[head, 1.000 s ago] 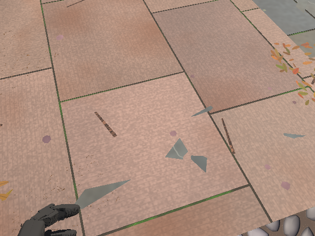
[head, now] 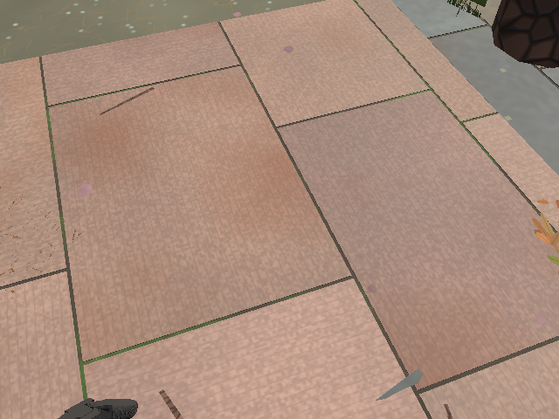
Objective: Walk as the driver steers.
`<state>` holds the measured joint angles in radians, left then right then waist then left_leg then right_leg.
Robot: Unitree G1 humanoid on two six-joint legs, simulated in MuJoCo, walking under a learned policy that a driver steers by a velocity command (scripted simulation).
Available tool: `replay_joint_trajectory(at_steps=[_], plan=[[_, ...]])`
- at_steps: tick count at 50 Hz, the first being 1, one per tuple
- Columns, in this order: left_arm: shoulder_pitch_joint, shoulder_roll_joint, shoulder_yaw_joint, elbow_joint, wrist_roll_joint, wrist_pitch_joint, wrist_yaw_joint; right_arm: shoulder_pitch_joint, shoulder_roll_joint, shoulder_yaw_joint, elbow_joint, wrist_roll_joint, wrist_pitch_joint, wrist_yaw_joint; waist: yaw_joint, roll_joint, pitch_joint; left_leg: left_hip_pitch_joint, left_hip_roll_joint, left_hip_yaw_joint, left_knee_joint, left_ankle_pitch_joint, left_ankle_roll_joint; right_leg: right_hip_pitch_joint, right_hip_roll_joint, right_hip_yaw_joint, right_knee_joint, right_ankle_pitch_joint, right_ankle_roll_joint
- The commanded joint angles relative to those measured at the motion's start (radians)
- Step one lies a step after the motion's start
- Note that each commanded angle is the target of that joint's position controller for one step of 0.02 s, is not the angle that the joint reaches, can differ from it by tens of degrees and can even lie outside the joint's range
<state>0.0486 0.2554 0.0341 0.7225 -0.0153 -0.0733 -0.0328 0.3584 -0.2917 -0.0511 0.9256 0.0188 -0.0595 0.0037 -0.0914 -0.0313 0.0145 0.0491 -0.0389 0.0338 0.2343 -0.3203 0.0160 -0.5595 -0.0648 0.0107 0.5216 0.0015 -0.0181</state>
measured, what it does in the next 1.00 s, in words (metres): walks ahead, turning left: right foot, then left foot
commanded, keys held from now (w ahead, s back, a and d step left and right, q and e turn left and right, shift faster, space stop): w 0.14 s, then w+q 0.86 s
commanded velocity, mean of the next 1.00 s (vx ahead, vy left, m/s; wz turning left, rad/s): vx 0.50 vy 0.00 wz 0.38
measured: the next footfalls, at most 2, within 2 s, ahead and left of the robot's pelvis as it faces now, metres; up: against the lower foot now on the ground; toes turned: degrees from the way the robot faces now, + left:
right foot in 0.04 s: +0.20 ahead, -0.13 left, +0.00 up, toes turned -2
left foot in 0.60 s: +0.48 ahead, +0.13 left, +0.00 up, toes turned +15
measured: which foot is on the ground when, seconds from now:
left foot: down 0.00-0.06, up 0.08-0.58, down 0.60-1.00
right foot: up 0.00-0.02, down 0.04-0.62, up 0.64-1.00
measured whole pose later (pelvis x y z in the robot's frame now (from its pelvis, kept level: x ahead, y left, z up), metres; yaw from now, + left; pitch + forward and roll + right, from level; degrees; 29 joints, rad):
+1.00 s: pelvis +0.55 +0.06 +0.01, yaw +26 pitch +2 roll +0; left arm 0.02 0.28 0.05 0.74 0.00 -0.10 -0.01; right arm 0.34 -0.28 -0.08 0.75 0.02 -0.04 -0.01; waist -0.08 -0.04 0.03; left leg -0.10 -0.11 -0.17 0.38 -0.30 0.08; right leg -0.59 -0.04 0.10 0.53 0.04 0.06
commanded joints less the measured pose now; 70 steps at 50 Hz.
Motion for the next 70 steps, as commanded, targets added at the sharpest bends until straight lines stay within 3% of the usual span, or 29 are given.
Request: replay_joint_trajectory(at_steps=[1,2,3,4,5,6,8,10,15,24,27,29,30,31,32,33,34,35,37,40,48,53,54,55,56,57,60,63,70], plan=[[0.039,0.133,0.045,-0.049,0.003,-0.021,-0.005,-0.022,-0.189,-0.045,-0.033,0.006,0.008,-0.011,0.102,0.116,-0.018,0.005,0.279,-0.105,0.120,0.653,0.133,0.138,0.039,-0.035,-0.051,-0.068,-0.050],[0.192,0.180,0.070,0.001,0.007,-0.020,0.003,-0.022,-0.162,-0.035,-0.037,0.000,0.012,-0.013,0.168,0.095,-0.120,-0.055,0.225,-0.064,0.302,0.718,0.105,0.362,0.050,-0.046,-0.052,-0.053,-0.081],[0.372,0.253,0.090,0.034,0.016,-0.016,0.014,-0.009,-0.107,-0.011,-0.063,-0.026,0.011,-0.015,0.225,-0.031,-0.278,-0.256,0.160,-0.017,0.620,0.447,0.066,0.666,-0.134,0.163,-0.015,-0.027,-0.146],[0.397,0.310,0.100,0.056,0.012,-0.010,0.008,0.113,0.003,0.020,-0.071,-0.020,-0.011,-0.005,0.152,-0.295,-0.371,-0.649,-0.026,-0.038,0.930,-0.212,0.011,0.952,-0.320,0.627,-0.139,-0.269,-0.296],[0.386,0.207,0.073,0.043,0.003,-0.012,0.006,0.043,-0.107,-0.003,-0.061,0.001,-0.031,0.002,0.197,-0.172,-0.326,-0.761,0.025,-0.159,1.036,-0.263,0.024,0.916,-0.303,0.675,-0.212,-0.417,-0.267],[0.312,0.176,0.060,0.034,0.005,-0.015,0.009,-0.050,-0.150,-0.017,-0.093,0.023,-0.045,0.008,0.188,-0.122,-0.189,-0.816,0.073,-0.140,1.042,-0.171,0.040,0.795,-0.275,0.540,-0.235,-0.387,-0.230],[0.198,0.134,0.047,0.021,0.018,-0.018,0.008,-0.113,-0.132,-0.019,-0.100,0.006,-0.045,0.002,0.135,-0.023,-0.064,-0.755,0.151,-0.112,0.950,-0.018,0.030,0.564,-0.210,0.354,-0.290,-0.192,-0.209],[0.165,0.107,0.042,0.029,0.028,-0.031,0.008,-0.067,-0.099,-0.019,-0.082,0.009,-0.020,0.002,0.091,-0.058,-0.055,-0.657,0.182,-0.126,0.902,0.043,0.017,0.465,-0.179,0.248,-0.346,-0.106,-0.198],[0.198,0.140,0.053,0.081,0.033,-0.046,0.025,-0.137,-0.066,-0.021,-0.107,0.004,0.010,-0.004,0.095,-0.020,0.014,-0.747,0.165,-0.166,0.739,0.226,-0.018,0.435,-0.171,0.061,-0.414,0.023,-0.191],[0.282,0.174,0.060,0.153,0.013,-0.010,0.046,-0.371,-0.023,-0.001,-0.221,0.000,0.000,0.043,0.176,0.003,0.082,-0.768,0.126,-0.037,0.382,0.372,0.020,0.635,-0.196,-0.139,-0.374,0.165,-0.136],[0.260,0.205,0.071,0.150,0.005,0.018,0.057,-0.355,-0.050,-0.015,-0.254,0.001,0.004,0.062,0.136,-0.033,0.045,-0.695,0.072,0.033,0.366,0.223,0.065,0.712,-0.218,-0.177,-0.237,0.517,-0.107],[0.236,0.227,0.077,0.139,0.005,0.037,0.069,-0.199,-0.105,-0.048,-0.232,0.003,0.011,0.062,0.041,-0.062,-0.058,-0.476,-0.003,0.083,0.366,0.148,0.111,0.692,-0.201,-0.205,0.008,0.785,-0.079],[0.221,0.222,0.073,0.129,0.003,0.040,0.075,-0.036,-0.162,-0.081,-0.193,0.006,0.013,0.049,-0.045,-0.029,-0.140,-0.224,-0.025,0.052,0.297,0.206,0.153,0.569,-0.160,-0.224,0.233,0.701,-0.044],[0.255,0.159,0.051,0.098,0.026,0.025,0.072,0.086,-0.259,-0.112,-0.170,0.005,0.025,0.024,-0.058,0.138,-0.243,0.106,0.173,-0.280,0.281,0.183,0.246,0.247,-0.078,-0.233,0.573,0.251,0.006],[0.295,0.063,0.017,0.062,0.030,-0.014,0.052,0.031,-0.288,-0.106,-0.202,0.009,0.016,0.025,0.030,0.289,-0.350,0.342,0.376,-0.837,0.118,0.070,0.430,-0.104,0.142,-0.053,0.870,-0.568,0.050],[0.195,0.152,0.037,0.046,-0.003,-0.055,0.031,0.040,-0.206,-0.082,-0.207,0.001,0.009,0.027,-0.031,0.176,-0.338,0.339,0.359,-0.793,0.067,0.037,0.387,-0.213,0.076,0.105,0.905,-0.547,0.021],[0.131,0.164,0.038,0.023,-0.028,-0.075,0.023,0.005,-0.161,-0.071,-0.210,-0.003,0.000,0.025,-0.021,0.125,-0.213,0.220,0.321,-0.632,0.066,0.087,0.343,-0.240,0.031,0.089,0.852,-0.467,-0.004],[0.120,0.149,0.037,0.026,-0.014,-0.082,0.029,-0.058,-0.142,-0.065,-0.218,-0.002,-0.005,0.026,0.031,0.028,-0.121,0.059,0.272,-0.521,0.054,0.182,0.306,-0.199,-0.012,0.080,0.739,-0.399,-0.006],[0.137,0.164,0.052,0.036,0.019,-0.061,0.036,-0.137,-0.096,-0.049,-0.249,-0.014,-0.008,0.019,0.091,0.049,-0.064,-0.126,0.219,-0.421,0.014,0.329,0.285,-0.080,-0.050,0.079,0.621,-0.333,0.014],[0.134,0.129,0.047,0.021,0.032,-0.032,0.039,-0.125,-0.132,-0.058,-0.254,-0.009,-0.010,0.003,0.109,0.061,-0.041,-0.244,0.192,-0.351,-0.021,0.432,0.294,-0.044,-0.042,0.051,0.483,-0.266,0.067],[-0.110,0.107,0.032,-0.066,0.009,-0.043,0.022,-0.008,-0.155,-0.069,-0.220,0.007,0.011,-0.020,0.017,0.117,-0.008,-0.283,0.135,-0.339,0.036,0.241,0.194,0.078,0.055,0.052,0.011,0.094,0.082],[0.032,0.176,0.065,-0.036,0.010,-0.068,0.016,-0.025,-0.125,-0.062,-0.229,0.001,0.024,-0.027,0.111,0.160,-0.058,-0.189,0.143,-0.440,0.239,0.298,0.146,0.269,0.061,0.054,-0.094,-0.050,0.004],[0.156,0.214,0.079,-0.019,0.028,-0.073,0.022,-0.031,-0.076,-0.043,-0.244,-0.006,0.021,-0.022,0.170,0.116,-0.168,-0.263,0.089,-0.386,0.437,0.276,0.112,0.491,-0.036,0.130,-0.071,-0.070,-0.049],[0.292,0.296,0.099,-0.004,0.045,-0.067,0.029,0.069,-0.015,-0.025,-0.265,-0.001,0.014,-0.022,0.165,-0.094,-0.325,-0.544,-0.044,-0.250,0.772,-0.007,0.037,0.855,-0.261,0.462,-0.088,-0.184,-0.173],[0.331,0.284,0.100,0.028,0.020,-0.053,0.020,0.125,-0.047,-0.020,-0.280,0.019,0.008,-0.023,0.146,-0.315,-0.361,-0.782,-0.036,-0.206,0.985,-0.293,0.014,0.943,-0.380,0.812,-0.195,-0.455,-0.258],[0.272,0.189,0.075,0.003,0.009,-0.048,0.021,0.062,-0.141,-0.042,-0.263,0.024,0.011,-0.023,0.168,-0.166,-0.216,-0.852,0.028,-0.227,1.068,-0.215,0.006,0.826,-0.341,0.715,-0.232,-0.587,-0.216],[0.150,0.111,0.047,0.001,0.027,-0.031,0.028,-0.080,-0.134,-0.054,-0.293,0.000,0.025,-0.017,0.130,-0.063,-0.012,-0.784,0.122,-0.170,0.986,-0.035,0.002,0.501,-0.217,0.344,-0.286,-0.295,-0.146],[0.146,0.120,0.051,0.023,0.023,-0.042,0.028,-0.074,-0.072,-0.044,-0.307,0.009,0.040,-0.008,0.108,-0.081,0.007,-0.738,0.153,-0.138,0.919,0.022,-0.006,0.424,-0.189,0.187,-0.351,-0.152,-0.158],[0.170,0.182,0.069,0.060,0.017,-0.033,0.034,-0.222,-0.039,-0.027,-0.357,0.005,0.029,0.020,0.147,-0.029,0.030,-0.735,0.149,-0.077,0.575,0.326,-0.015,0.485,-0.170,-0.063,-0.376,0.061,-0.146]])
Keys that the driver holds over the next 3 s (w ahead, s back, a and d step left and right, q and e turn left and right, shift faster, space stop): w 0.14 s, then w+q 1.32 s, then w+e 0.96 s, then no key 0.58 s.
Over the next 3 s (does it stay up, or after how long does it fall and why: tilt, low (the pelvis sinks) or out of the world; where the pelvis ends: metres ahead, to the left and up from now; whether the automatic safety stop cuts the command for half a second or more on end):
stays up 1.38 0.59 0.00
